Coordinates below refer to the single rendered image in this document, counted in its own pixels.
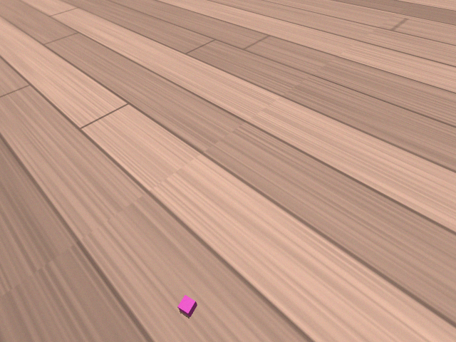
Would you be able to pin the cube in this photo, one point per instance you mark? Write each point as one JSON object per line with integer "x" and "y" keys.
{"x": 187, "y": 305}

